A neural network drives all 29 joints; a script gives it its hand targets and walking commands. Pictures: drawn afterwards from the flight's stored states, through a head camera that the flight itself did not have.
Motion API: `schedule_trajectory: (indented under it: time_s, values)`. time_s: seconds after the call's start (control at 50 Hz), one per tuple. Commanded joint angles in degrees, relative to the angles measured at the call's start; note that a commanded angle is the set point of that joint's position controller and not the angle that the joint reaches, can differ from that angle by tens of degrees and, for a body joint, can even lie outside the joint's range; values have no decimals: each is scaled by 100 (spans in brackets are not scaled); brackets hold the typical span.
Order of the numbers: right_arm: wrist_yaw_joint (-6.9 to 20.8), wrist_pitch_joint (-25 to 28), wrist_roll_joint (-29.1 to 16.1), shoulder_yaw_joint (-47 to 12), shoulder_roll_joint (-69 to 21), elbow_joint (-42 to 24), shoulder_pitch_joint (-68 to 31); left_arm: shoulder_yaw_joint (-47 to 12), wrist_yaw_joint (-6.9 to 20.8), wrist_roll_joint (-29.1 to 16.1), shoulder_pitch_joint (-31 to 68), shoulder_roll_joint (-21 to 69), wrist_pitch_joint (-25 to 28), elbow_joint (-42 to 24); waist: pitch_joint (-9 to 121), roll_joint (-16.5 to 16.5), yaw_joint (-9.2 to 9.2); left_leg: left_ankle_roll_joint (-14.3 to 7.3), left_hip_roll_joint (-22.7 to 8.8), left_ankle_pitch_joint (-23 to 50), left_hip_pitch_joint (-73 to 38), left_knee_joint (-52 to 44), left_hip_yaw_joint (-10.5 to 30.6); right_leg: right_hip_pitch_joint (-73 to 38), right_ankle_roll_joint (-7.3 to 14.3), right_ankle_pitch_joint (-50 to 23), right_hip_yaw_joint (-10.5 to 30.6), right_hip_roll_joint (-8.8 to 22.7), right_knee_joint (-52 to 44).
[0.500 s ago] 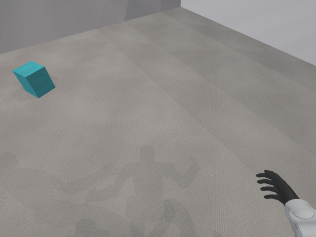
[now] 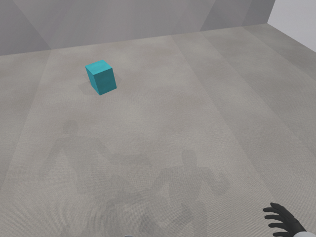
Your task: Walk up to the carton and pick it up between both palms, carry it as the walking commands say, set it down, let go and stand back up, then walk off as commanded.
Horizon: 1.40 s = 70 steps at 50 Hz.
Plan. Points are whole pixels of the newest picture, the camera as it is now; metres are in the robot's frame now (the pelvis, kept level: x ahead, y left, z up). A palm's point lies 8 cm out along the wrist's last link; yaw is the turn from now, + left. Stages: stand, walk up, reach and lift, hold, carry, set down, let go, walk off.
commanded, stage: walk up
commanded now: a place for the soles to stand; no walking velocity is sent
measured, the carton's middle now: (101, 77) +1.73 +0.66 -0.65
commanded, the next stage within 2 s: none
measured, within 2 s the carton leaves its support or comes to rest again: neither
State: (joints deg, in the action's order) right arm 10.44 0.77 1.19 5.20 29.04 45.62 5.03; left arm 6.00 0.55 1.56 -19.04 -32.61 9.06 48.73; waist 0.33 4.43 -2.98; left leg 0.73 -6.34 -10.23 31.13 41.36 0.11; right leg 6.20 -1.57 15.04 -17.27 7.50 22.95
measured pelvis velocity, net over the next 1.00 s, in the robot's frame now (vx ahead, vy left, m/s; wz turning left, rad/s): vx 0.51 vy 0.16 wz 0.30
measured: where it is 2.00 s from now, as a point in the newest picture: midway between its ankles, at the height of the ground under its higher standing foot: (120, 143)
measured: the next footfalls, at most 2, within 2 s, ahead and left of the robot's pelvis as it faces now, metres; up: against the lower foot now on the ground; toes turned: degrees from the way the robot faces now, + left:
left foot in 0.12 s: +0.21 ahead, +0.16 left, +0.00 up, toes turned +8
right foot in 0.46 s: +0.44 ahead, -0.05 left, +0.00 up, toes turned +2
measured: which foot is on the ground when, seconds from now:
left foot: up 0.00-0.10, down 0.12-0.46, up 0.48-0.84, down 0.86-1.00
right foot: down 0.00-0.14, up 0.16-0.44, down 0.46-0.88, up 0.90-1.00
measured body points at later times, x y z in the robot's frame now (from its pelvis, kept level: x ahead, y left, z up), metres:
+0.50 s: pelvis +0.28 +0.04 -0.03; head +0.29 +0.02 +0.42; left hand +0.33 +0.42 -0.08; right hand +0.42 -0.29 -0.12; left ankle +0.18 +0.15 -0.72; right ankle +0.40 -0.05 -0.74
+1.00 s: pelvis +0.51 +0.16 -0.01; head +0.52 +0.18 +0.44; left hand +0.45 +0.52 -0.11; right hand +0.78 -0.10 -0.06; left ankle +0.53 +0.28 -0.74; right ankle +0.50 +0.00 -0.67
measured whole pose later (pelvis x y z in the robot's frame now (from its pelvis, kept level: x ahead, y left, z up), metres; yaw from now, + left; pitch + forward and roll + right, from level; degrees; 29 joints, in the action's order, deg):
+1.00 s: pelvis +0.51 +0.16 -0.01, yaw +17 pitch -1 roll +0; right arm 4.3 4.0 -0.3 5.6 26.6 43.9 5.7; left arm 2.0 1.4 -0.6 -19.4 -29.5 5.8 47.3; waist -2.2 -1.7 -1.6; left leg -2.6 -0.2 -11.8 20.3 32.3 -4.4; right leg 23.6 1.5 20.0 -2.5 8.1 62.7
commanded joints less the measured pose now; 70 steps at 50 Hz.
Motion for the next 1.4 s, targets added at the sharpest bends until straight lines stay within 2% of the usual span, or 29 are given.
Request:
schedule_trajectory:
  time_s: [0.0, 0.06, 0.1, 0.12, 0.14, 0.16, 0.18, 0.24, 0.34, 0.42, 0.44, 0.46, 0.48, 0.52, 0.6, 0.78, 0.84, 0.86, 0.88, 0.9, 0.94, 1.0, 1.14, 1.2, 1.24, 1.26, 1.28, 1.32, 1.38]
  values:
    - [37, 113, -54, 92, 511, -515, -916, 265, 19, -54, 165, -1310, -23, -230, -251, -1094, -3, -112, 104, 301, -463, -642, -401, 308, 1077, 106, 438, 1137, -1309]
    - [-20, 124, 51, 159, 619, -473, -622, 206, -1, -134, 193, -1357, -142, -266, -89, -1092, 261, -309, 398, -83, -1172, -950, -653, 328, 1067, -833, 160, 1228, -499]
    - [-191, 145, 168, 355, 983, -207, 560, 58, -10, -173, 12, -1059, -224, -299, 679, -326, 831, -667, 798, -796, -2962, -1245, -568, 962, 846, -1836, -288, 820, 1846]
    - [-342, 137, 124, 573, 1617, -86, 1388, -104, 24, -234, -1, -791, -192, -525, 1097, 919, 1329, -1246, -307, -2080, -4322, -1808, 1561, 2701, 455, -1026, -288, 378, 3932]
    - [-451, 154, -71, 659, 1980, -154, 1333, -155, 38, -237, 295, -859, -165, -727, 1037, 1306, 1259, -1724, -1129, -2297, -4628, -2729, 3417, 4098, 263, 1237, 495, -225, 4798]
    - [-520, 187, -239, 625, 1823, -203, 1051, -119, 10, -230, 427, -1124, -163, -667, 908, 300, 1050, -1697, -1270, -1488, -4390, -2565, 2992, 4089, 306, 1008, 1351, 193, 4875]
    - [-568, 206, -290, 526, 1540, -188, 855, -113, 41, -249, 415, -1057, -151, -558, 573, 50, 780, -1567, -1037, -639, -3779, -2427, 2334, 3859, 301, 719, 1450, 347, 4616]
    - [-580, 301, -133, 335, 1113, -414, 167, -65, 134, -163, -218, -886, -189, -180, 207, 336, 385, -1360, -280, 128, -2130, -2271, 1146, 2586, 99, 526, 1438, 378, 3116]
    - [-472, 362, -24, 338, 1139, -438, 322, -18, 229, -88, 381, -751, -148, -284, -127, 517, 563, -1548, -356, -1429, -1464, -2660, 1318, 2088, 97, -376, 1137, 55, 1601]
    - [-507, 329, -41, 171, 829, -521, 204, 173, 212, -48, -243, -805, -71, 25, 57, -85, -36, -1128, -109, -1549, -72, -1405, 873, -247, 387, -649, 1172, -235, 971]
    - [-530, 360, -41, 55, 558, -611, 205, 292, 128, -20, -998, -1041, -44, 171, 390, -941, -446, -901, 394, -1035, 583, 123, 430, -1262, 580, 496, 1855, 169, 439]
    - [-558, 398, -47, -47, 213, -764, 337, 370, 69, -1, -1367, -1551, 17, 8, 711, -2193, -583, -514, 1096, -1958, 1498, 2031, 216, -1779, 1120, 2487, 4614, 1964, -817]
    - [-644, 348, -33, 72, 720, -593, 437, 387, 33, -65, -948, -1752, 0, -117, 427, -1535, -357, -354, 952, -1832, 1895, 2826, 670, -1351, 1559, 3527, 5546, 2328, -1300]
    - [-619, 350, -113, 188, 1104, -315, 513, 295, 34, -148, -126, -1284, -48, -309, -12, -803, -10, -183, 253, -893, 1638, 2711, 844, -529, 1618, 2633, 4139, 1811, -1213]
    - [-420, 229, 26, 150, 805, -97, 504, 174, 113, -103, -41, -1043, -27, -292, -161, -1173, 115, 54, -24, -506, 480, 1120, 202, 430, 1317, 839, 2103, 1110, -1278]
    - [-216, 188, -52, 147, 535, -400, -702, 127, 125, -154, -4, -1239, -122, -362, -347, -1083, 63, -110, 137, 260, -636, -811, -347, 460, 1242, -58, 1220, 1021, -1045]
    - [-324, 233, 99, 305, 737, -278, 71, 4, 55, -201, -90, -1074, -219, -415, 103, -615, 532, -348, 519, -455, -2055, -1114, -463, 819, 1055, -1315, 709, 852, 597]
    - [-432, 269, 185, 424, 998, -80, 968, -92, 35, -213, -229, -804, -258, -465, 653, 185, 911, -606, 414, -1131, -3273, -1433, 100, 1446, 835, -1416, 414, 482, 2444]
    - [-567, 304, 71, 615, 1719, -120, 1456, -255, 55, -266, -210, -462, -234, -756, 1046, 1667, 1242, -1164, -1194, -2566, -4451, -2242, 2776, 3355, 451, 265, 471, -146, 4334]
    - [-654, 346, -137, 636, 1777, -217, 1136, -200, 13, -230, -113, -820, -253, -679, 868, 783, 1047, -1515, -1484, -2547, -4089, -2788, 3490, 3843, 404, 1080, 1438, -309, 4840]
    - [-701, 352, -238, 459, 1246, -274, 663, -136, 31, -264, -169, -886, -256, -473, 210, 75, 610, -1444, -1175, -1135, -3110, -2499, 2119, 3697, 383, 520, 1773, 134, 4638]
    - [-694, 418, -114, 309, 948, -426, 354, -80, 138, -184, -574, -683, -308, -221, 35, 462, 365, -1336, -558, 205, -1952, -2338, 842, 2618, 159, 342, 1637, 323, 3318]
    - [-647, 465, -24, 299, 1065, -483, 671, 6, 331, -76, 574, -469, -306, -381, -321, 335, 610, -1382, -670, -808, -1632, -2664, 666, 2204, 188, -683, 1272, -45, 1631]
    - [-675, 407, -68, 230, 1018, -521, 637, 76, 354, -102, 495, -400, -295, -312, -291, 98, 366, -1191, -642, -628, -1272, -2175, 422, 1202, 349, -895, 1112, -346, 1107]
    - [-709, 409, -92, 76, 696, -586, 795, 216, 234, -95, -391, -593, -246, -89, 261, -557, -116, -872, -229, 579, -520, -463, -100, -791, 642, -334, 1210, -535, 654]
    - [-737, 442, -119, -57, 330, -786, 884, 348, 144, -82, -1256, -1040, -205, -68, 949, -1742, -501, -536, 288, 40, 200, 1737, -559, -1858, 1011, 328, 3020, 917, 243]
    - [-789, 406, -129, -57, 472, -784, 1173, 403, 80, -140, -1115, -1531, -189, -282, 929, -1957, -337, -354, 782, -2128, 1517, 2678, -137, -2000, 1667, 1428, 5370, 2078, -630]
    - [-821, 336, -130, 111, 1060, -530, 927, 346, 46, -264, -359, -1242, -219, -471, 238, -775, -87, -244, 85, -1124, 1536, 3008, 610, -829, 1868, 1841, 4464, 1690, -748]
    - [-683, 306, -31, 139, 876, -273, 1190, 185, 71, -193, 188, -884, -185, -664, -217, -935, 235, -22, -136, -880, 578, 1699, 274, 633, 1502, 685, 2777, 1064, -893]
